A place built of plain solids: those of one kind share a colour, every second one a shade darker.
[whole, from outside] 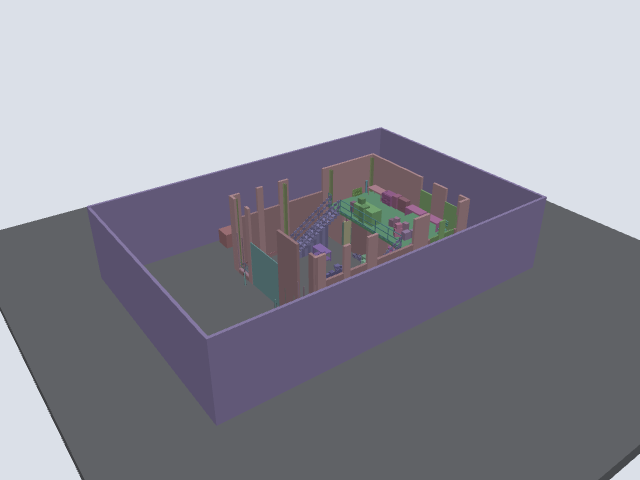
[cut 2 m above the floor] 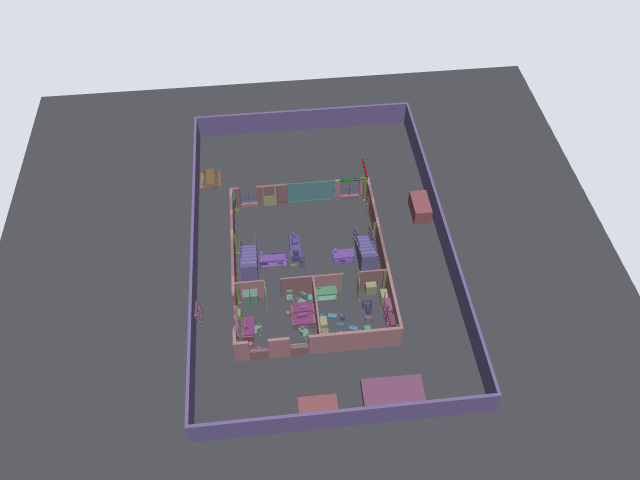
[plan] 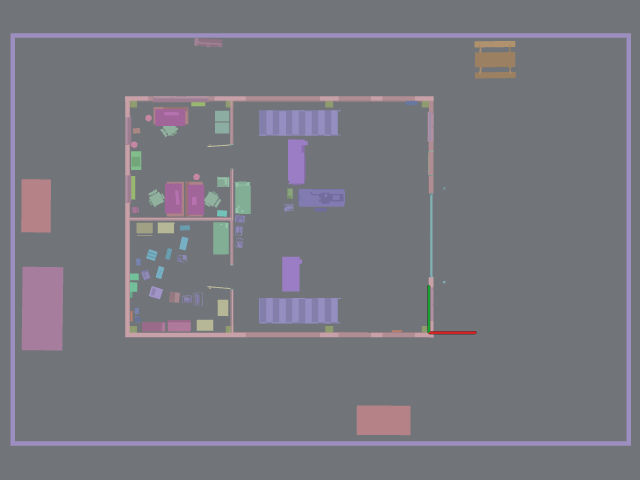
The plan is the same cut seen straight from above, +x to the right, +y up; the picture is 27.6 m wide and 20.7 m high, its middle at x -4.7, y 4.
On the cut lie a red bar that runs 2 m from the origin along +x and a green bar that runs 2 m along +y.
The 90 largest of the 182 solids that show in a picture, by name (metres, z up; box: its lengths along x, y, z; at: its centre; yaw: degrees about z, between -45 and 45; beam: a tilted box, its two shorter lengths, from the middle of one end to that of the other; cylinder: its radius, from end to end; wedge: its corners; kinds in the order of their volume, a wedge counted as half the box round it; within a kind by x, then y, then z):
{
 "yard_bound_1": {"box": [0.2, 17.8, 5.95], "at": [-17.95, 4.02, 2.93]},
 "yard_bound_2": {"box": [26.76, 0.2, 5.95], "at": [-4.67, -4.77, 2.93]},
 "yard_bound_3": {"box": [26.76, 0.2, 5.95], "at": [-4.67, 12.82, 2.93]},
 "yard_bound_4": {"box": [0.2, 17.8, 5.9], "at": [8.61, 4.02, 2.9]},
 "wall_1": {"box": [0.2, 5.1, 6.15], "at": [-13.0, 2.35, 3.02]},
 "wall_2": {"box": [0.2, 0.71, 6.15], "at": [-13.0, 5.25, 3.02]},
 "wall_3": {"box": [0.2, 1.21, 0.95], "at": [-13.0, 6.2, 0.42]},
 "wall_4": {"box": [0.2, 1.31, 6.15], "at": [-13.0, 7.45, 3.02]},
 "wall_5": {"box": [0.2, 1.21, 0.95], "at": [-13.0, 8.7, 0.42]},
 "wall_6": {"box": [0.2, 0.91, 6.15], "at": [-13.0, 9.75, 3.02]},
 "wall_7": {"box": [1.01, 0.2, 6.15], "at": [-12.6, 10.1, 3.02]},
 "wall_8": {"box": [4.6, 0.2, 6.15], "at": [-10.8, -0.1, 3.02]},
 "wall_9": {"box": [4.4, 0.06, 2.75], "at": [-10.7, 4.87, 1.32]},
 "wall_10": {"box": [4.4, 0.06, 2.75], "at": [-10.7, 4.93, 1.32]},
 "wall_11": {"box": [0.76, 0.2, 6.15], "at": [-8.88, 10.1, 3.02]},
 "wall_12": {"box": [0.06, 1.85, 2.75], "at": [-8.53, 0.93, 1.32]},
 "wall_13": {"box": [0.06, 1.96, 2.75], "at": [-8.53, 3.92, 1.32]},
 "wall_14": {"box": [0.06, 2.15, 2.75], "at": [-8.53, 5.98, 1.32]},
 "wall_15": {"box": [0.06, 1.85, 2.75], "at": [-8.53, 9.07, 1.32]},
 "wall_16": {"box": [0.06, 1.85, 2.87], "at": [-8.47, 0.93, 1.39]},
 "wall_17": {"box": [0.06, 2.02, 2.87], "at": [-8.47, 3.95, 1.39]},
 "wall_18": {"box": [0.06, 2.21, 2.87], "at": [-8.47, 5.95, 1.39]},
 "wall_19": {"box": [0.06, 1.85, 2.87], "at": [-8.47, 9.07, 1.39]},
 "wall_20": {"box": [0.61, 0.2, 6.15], "at": [-8.2, -0.1, 3.02]},
 "wall_21": {"box": [0.61, 0.2, 6.15], "at": [-8.2, 10.1, 3.02]},
 "wall_22": {"box": [3.21, 0.2, 4.25], "at": [-6.3, -0.1, 2.08]},
 "wall_23": {"box": [3.21, 0.2, 4.25], "at": [-6.3, 10.1, 2.08]},
 "wall_24": {"box": [0.81, 0.2, 6.15], "at": [-4.3, -0.1, 3.02]},
 "wall_25": {"box": [0.81, 0.2, 6.15], "at": [-4.3, 10.1, 3.02]},
 "wall_26": {"box": [1.41, 0.2, 4.25], "at": [-3.2, -0.1, 2.08]},
 "wall_27": {"box": [1.41, 0.2, 4.25], "at": [-3.2, 10.1, 2.08]},
 "wall_28": {"box": [0.51, 0.2, 6.15], "at": [-2.25, -0.1, 3.02]},
 "wall_29": {"box": [0.51, 0.2, 6.15], "at": [-2.25, 10.1, 3.02]},
 "wall_30": {"box": [1.41, 0.2, 4.25], "at": [-1.3, -0.1, 2.08]},
 "wall_31": {"box": [1.41, 0.2, 4.25], "at": [-1.3, 10.1, 2.08]},
 "wall_32": {"box": [0.81, 0.2, 6.15], "at": [-0.2, -0.1, 3.02]},
 "wall_33": {"box": [0.81, 0.2, 6.15], "at": [-0.2, 10.1, 3.02]},
 "wall_34": {"box": [0.2, 0.71, 6.15], "at": [0.1, 0.15, 3.02]},
 "wall_35": {"box": [0.2, 1.46, 0.4], "at": [0.1, 1.23, 0.15]},
 "wall_36": {"box": [0.2, 0.46, 6.15], "at": [0.1, 2.17, 3.02]},
 "wall_37": {"box": [0.2, 2.26, 6.15], "at": [0.1, 7.12, 3.02]},
 "wall_38": {"box": [0.2, 1.26, 0.4], "at": [0.1, 8.88, 0.15]},
 "wall_39": {"box": [0.2, 0.71, 6.15], "at": [0.1, 9.85, 3.02]},
 "raised_floor_deck_1": {"box": [4.52, 10.06, 0.2], "at": [-10.67, 5.0, 2.8]},
 "beyond_pallets_1": {"box": [1.27, 2.29, 0.8], "at": [-16.94, 5.47, 0.39], "yaw": -0.2},
 "beyond_pallets_2": {"box": [2.32, 1.28, 1.21], "at": [-1.96, -3.78, 0.59], "yaw": -0.1},
 "beyond_skip_1": {"box": [1.76, 3.6, 0.51], "at": [-16.67, 1.04, 0.98], "yaw": -0.7},
 "air_handler_1": {"box": [0.4, 0.46, 0.42], "at": [-9.29, 3.07, 4.23]},
 "air_handler_2": {"box": [0.96, 2.14, 1.18], "at": [-9.29, 3.78, 3.44]},
 "air_handler_3": {"box": [0.63, 0.54, 1.32], "at": [-8.97, 3.79, 3.51]},
 "wall_over_deck_1": {"box": [0.1, 5.16, 2.22], "at": [-12.96, 7.45, 3.99]},
 "wall_over_deck_2": {"box": [1.26, 0.1, 1.16], "at": [-11.5, 10.06, 3.46]},
 "wall_over_deck_3": {"box": [0.51, 0.1, 2.22], "at": [-10.68, 10.06, 3.99]},
 "wall_over_deck_4": {"box": [1.26, 0.1, 1.16], "at": [-9.85, 10.06, 3.46]},
 "tool_cabinet_1": {"box": [0.66, 0.44, 0.91], "at": [-12.26, 4.53, 0.55]},
 "tool_cabinet_2": {"box": [0.7, 0.45, 0.89], "at": [-11.34, 4.53, 0.56]},
 "tool_cabinet_3": {"box": [0.66, 0.46, 0.91], "at": [-9.66, 0.32, 0.55]},
 "tool_cabinet_4": {"box": [0.46, 0.7, 0.91], "at": [-8.88, 1.07, 0.55]},
 "plan_chest_small_1": {"box": [0.69, 0.97, 0.95], "at": [-12.49, 2.7, 3.33]},
 "plan_chest_small_2": {"box": [0.73, 1.02, 0.38], "at": [-12.47, 2.7, 3.57]},
 "filing_tall_1": {"box": [0.62, 0.47, 1.37], "at": [-8.92, 8.83, 0.64]},
 "filing_tall_2": {"box": [0.62, 0.47, 1.37], "at": [-8.92, 9.35, 0.64]},
 "roller_shutter_1": {"box": [0.06, 3.46, 3.55], "at": [0.12, 4.2, 1.73]},
 "centre_lathe_1": {"box": [0.54, 0.4, 0.65], "at": [-5.32, 5.8, 0.87]},
 "centre_lathe_2": {"box": [1.92, 0.33, 0.35], "at": [-4.65, 5.82, 0.68]},
 "centre_lathe_3": {"box": [1.96, 0.76, 0.08], "at": [-4.63, 5.82, 0.53]},
 "centre_lathe_4": {"box": [0.35, 0.47, 0.6], "at": [-4.46, 5.8, 0.76]},
 "packing_desk_1": {"box": [0.53, 1.4, 0.14], "at": [-9.04, 4.07, 0.85]},
 "packing_desk_2": {"box": [0.32, 1.13, 0.49], "at": [-8.79, 3.95, 0.66]},
 "packing_desk_3": {"box": [0.4, 0.91, 0.45], "at": [-8.15, 5.83, 0.68]},
 "packing_desk_4": {"box": [0.53, 1.23, 0.11], "at": [-7.96, 5.73, 0.87]},
 "filing_cabinet_1": {"box": [0.48, 0.9, 1.05], "at": [-12.54, 4.33, 3.38]},
 "desk_load_lived_1": {"box": [1.3, 0.72, 0.12], "at": [-11.15, 9.28, 0.8]},
 "desk_load_lived_2": {"box": [0.72, 1.3, 0.12], "at": [-11.02, 5.79, 0.8]},
 "desk_load_lived_3": {"box": [0.72, 1.3, 0.12], "at": [-10.05, 5.74, 0.8]},
 "filing_mid_1": {"box": [0.62, 0.47, 1.05], "at": [-12.54, 3.54, 3.38]},
 "archive_row_1": {"box": [0.33, 0.39, 0.87], "at": [-10.25, 6.98, 3.28], "yaw": 7.9},
 "archive_row_2": {"box": [0.33, 0.39, 0.87], "at": [-10.24, 6.03, 3.28], "yaw": 12.3},
 "fitters_bench_1": {"box": [0.75, 1.5, 0.07], "at": [-5.96, 2.52, 0.85]},
 "fitters_bench_2": {"box": [0.58, 1.78, 0.13], "at": [-5.79, 7.45, 0.81]},
 "desk_panel_1": {"box": [0.8, 1.6, 0.07], "at": [-12.45, 5.77, 3.59]},
 "desk_panel_2": {"box": [0.8, 1.6, 0.07], "at": [-12.45, 7.48, 3.59]},
 "desk_works_1": {"box": [0.4, 0.68, 0.61], "at": [-11.66, 9.37, 0.41]},
 "shelving_bay_1": {"box": [0.85, 0.4, 0.22], "at": [-11.95, 0.25, 1.26]},
 "shelving_bay_2": {"box": [0.99, 0.49, 0.17], "at": [-10.77, 0.3, 0.87]},
 "pedestal_1": {"box": [0.56, 0.42, 0.65], "at": [-9.69, 7.65, 3.17], "yaw": -2.4},
 "radiator_1": {"box": [0.19, 1.02, 0.6], "at": [-12.76, 6.25, 0.41]},
 "boiler_1": {"box": [0.32, 0.4, 0.78], "at": [-12.74, 1.97, 1.55]},
 "door_leaf_1": {"box": [0.99, 0.044, 2.14], "at": [-9.06, 1.95, 1.02], "yaw": -5.1},
 "desk_frame_1": {"box": [0.8, 1.6, 0.07], "at": [-12.45, 1.32, 3.59]}
}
